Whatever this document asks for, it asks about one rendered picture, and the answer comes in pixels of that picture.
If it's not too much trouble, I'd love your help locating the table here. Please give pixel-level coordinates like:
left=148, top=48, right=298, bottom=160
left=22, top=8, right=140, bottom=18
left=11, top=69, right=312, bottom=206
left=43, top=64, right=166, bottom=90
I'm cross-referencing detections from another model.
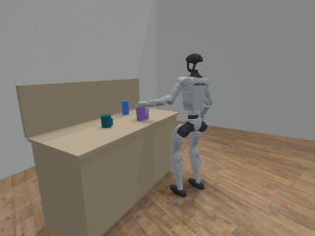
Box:
left=15, top=78, right=179, bottom=236

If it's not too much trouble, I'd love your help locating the robot right foot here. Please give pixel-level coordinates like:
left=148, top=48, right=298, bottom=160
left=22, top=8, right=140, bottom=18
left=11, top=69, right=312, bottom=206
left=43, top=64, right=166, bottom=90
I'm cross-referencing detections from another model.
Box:
left=188, top=178, right=205, bottom=190

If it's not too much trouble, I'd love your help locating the right robot forearm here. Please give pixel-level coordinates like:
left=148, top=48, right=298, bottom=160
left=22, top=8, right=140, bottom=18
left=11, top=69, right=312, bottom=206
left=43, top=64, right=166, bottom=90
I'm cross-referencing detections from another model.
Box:
left=198, top=104, right=212, bottom=119

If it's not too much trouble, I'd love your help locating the robot left hand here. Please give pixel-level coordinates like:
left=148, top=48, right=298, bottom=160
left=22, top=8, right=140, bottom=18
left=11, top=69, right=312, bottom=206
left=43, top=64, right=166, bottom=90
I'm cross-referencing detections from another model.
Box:
left=134, top=101, right=150, bottom=115

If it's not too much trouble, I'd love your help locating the robot right upper arm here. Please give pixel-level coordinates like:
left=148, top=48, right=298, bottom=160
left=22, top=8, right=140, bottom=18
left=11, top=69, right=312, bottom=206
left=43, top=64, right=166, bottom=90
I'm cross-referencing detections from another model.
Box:
left=204, top=78, right=213, bottom=105

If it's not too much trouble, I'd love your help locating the left robot thigh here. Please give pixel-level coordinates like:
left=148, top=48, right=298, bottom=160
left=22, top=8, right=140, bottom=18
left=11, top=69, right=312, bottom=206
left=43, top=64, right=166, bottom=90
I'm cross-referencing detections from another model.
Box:
left=170, top=123, right=191, bottom=163

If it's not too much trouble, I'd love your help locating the left robot forearm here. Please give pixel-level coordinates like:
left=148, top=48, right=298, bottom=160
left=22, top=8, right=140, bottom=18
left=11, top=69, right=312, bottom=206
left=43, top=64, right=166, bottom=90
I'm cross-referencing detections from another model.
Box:
left=146, top=95, right=170, bottom=107

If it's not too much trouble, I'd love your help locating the sponge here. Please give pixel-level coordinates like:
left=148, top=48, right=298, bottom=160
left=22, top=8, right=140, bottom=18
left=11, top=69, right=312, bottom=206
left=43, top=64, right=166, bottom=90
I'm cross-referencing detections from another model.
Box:
left=136, top=106, right=150, bottom=121

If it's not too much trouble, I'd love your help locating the robot left upper arm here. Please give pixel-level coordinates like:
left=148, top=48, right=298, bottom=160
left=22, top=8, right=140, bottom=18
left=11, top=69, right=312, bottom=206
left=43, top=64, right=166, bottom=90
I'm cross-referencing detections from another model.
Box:
left=166, top=77, right=190, bottom=105

